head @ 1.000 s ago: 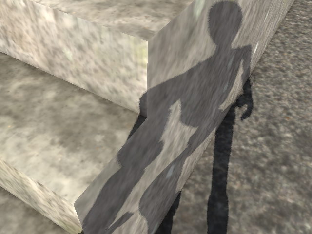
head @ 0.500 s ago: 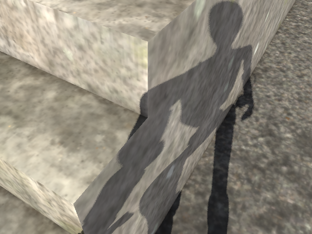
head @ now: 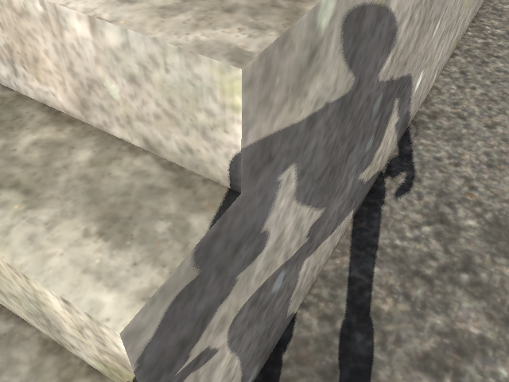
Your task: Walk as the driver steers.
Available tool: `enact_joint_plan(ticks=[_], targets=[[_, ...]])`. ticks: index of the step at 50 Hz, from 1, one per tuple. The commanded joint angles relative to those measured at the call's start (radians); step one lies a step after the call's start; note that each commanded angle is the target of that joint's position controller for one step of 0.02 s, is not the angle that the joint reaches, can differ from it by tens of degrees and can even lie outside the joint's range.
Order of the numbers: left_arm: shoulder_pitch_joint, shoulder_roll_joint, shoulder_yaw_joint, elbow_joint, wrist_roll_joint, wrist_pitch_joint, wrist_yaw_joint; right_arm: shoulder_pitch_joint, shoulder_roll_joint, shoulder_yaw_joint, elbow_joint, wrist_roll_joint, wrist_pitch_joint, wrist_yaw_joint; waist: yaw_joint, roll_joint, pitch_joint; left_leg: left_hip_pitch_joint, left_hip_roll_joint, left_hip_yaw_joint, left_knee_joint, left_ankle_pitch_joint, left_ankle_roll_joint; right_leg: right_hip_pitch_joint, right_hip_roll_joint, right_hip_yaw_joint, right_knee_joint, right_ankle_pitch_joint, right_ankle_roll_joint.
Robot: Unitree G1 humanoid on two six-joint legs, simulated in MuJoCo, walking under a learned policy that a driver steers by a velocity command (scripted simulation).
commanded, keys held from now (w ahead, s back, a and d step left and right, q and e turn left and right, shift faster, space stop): w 1.00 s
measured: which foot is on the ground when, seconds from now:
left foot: down 0.00-1.00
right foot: down 0.00-1.00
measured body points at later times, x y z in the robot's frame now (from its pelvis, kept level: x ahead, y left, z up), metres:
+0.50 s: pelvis +0.00 +0.00 +0.00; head +0.00 +0.01 +0.45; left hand +0.09 +0.25 -0.14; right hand +0.13 -0.27 -0.12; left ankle +0.02 +0.11 -0.75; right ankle -0.07 -0.12 -0.75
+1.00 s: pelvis +0.00 +0.00 +0.00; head +0.00 +0.01 +0.45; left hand +0.09 +0.25 -0.14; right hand +0.13 -0.27 -0.12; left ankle +0.02 +0.11 -0.75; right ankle -0.07 -0.12 -0.75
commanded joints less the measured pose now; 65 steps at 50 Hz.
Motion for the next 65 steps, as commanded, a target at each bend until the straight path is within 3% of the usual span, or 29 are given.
enact_joint_plan(ticks=[1,65], targets=[[-0.017,0.114,0.026,-0.052,-0.001,-0.011,0.007,-0.046,-0.131,-0.023,-0.051,0.001,-0.012,-0.003,0.001,0.013,-0.018,0.05,0.105,-0.094,-0.02,0.139,0.002,-0.057,-0.09,0.056,-0.015,0.235,0.035],[-0.007,0.119,0.023,-0.054,-0.001,-0.009,0.008,-0.032,-0.132,-0.023,-0.057,0.002,-0.011,-0.005,0.003,0.015,-0.015,0.04,0.099,-0.101,-0.014,0.148,-0.003,-0.047,-0.088,0.048,-0.015,0.241,0.037]])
